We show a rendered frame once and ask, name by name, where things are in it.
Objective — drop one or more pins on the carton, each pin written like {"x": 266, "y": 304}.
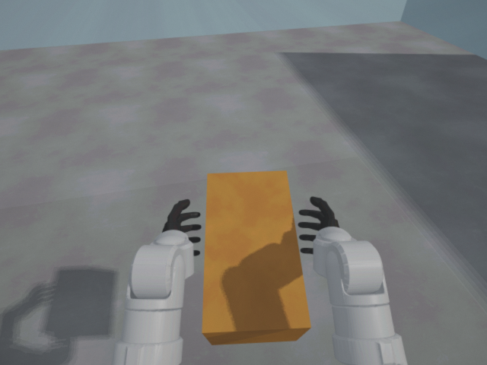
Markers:
{"x": 253, "y": 288}

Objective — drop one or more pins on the robot right forearm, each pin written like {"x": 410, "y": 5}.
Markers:
{"x": 364, "y": 332}

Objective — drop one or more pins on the robot left forearm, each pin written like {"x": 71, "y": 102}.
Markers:
{"x": 154, "y": 298}

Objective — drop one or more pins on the robot left hand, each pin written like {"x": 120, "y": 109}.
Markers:
{"x": 175, "y": 218}

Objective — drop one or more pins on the robot right hand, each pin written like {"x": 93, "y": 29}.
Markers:
{"x": 326, "y": 217}

